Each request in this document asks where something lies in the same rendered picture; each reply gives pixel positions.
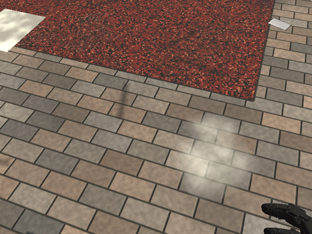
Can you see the right robot hand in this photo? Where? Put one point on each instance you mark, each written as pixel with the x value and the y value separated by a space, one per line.
pixel 292 214

